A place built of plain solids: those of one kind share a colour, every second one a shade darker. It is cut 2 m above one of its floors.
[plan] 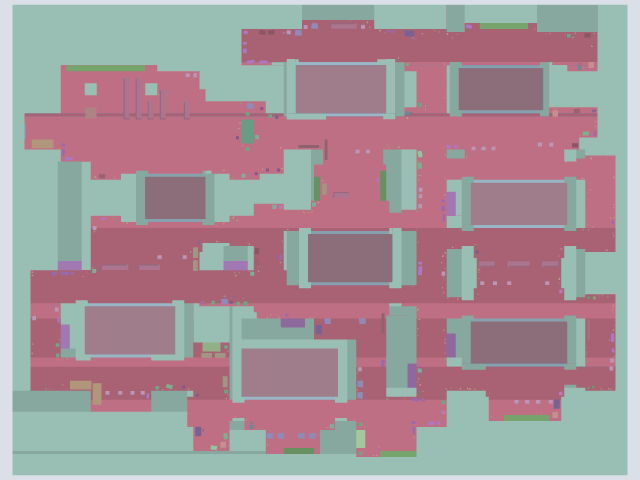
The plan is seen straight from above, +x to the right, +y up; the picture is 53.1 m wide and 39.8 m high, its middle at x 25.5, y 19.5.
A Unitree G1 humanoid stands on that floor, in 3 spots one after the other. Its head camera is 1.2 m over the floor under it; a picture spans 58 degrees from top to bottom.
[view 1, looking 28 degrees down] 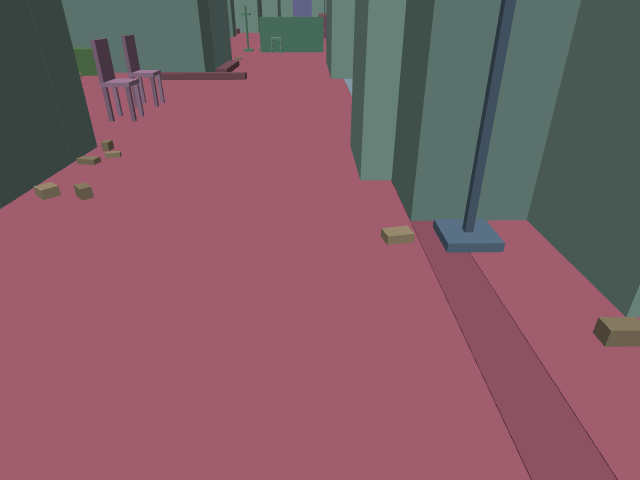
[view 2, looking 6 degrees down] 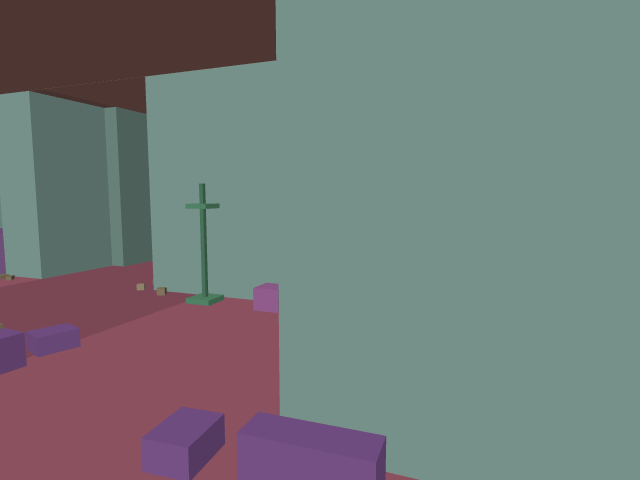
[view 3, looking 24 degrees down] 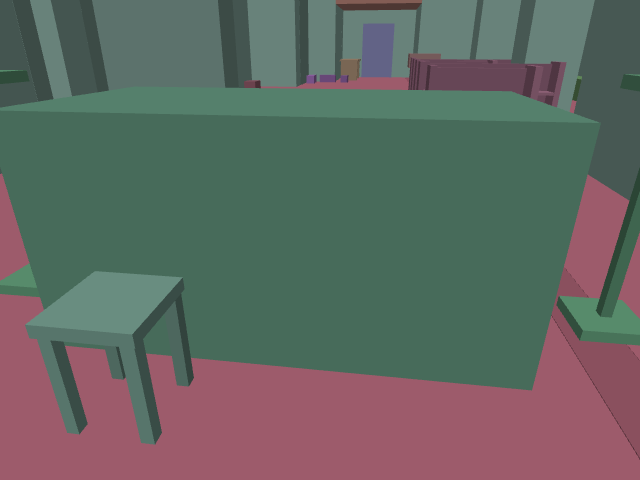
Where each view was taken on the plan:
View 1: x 35.00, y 29.12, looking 179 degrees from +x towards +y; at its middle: floor_strip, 2.56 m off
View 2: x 31.75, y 3.12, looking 21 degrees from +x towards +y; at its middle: wall_rock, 1.89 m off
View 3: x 21.38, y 28.88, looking -172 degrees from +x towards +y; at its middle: table_altar_high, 1.52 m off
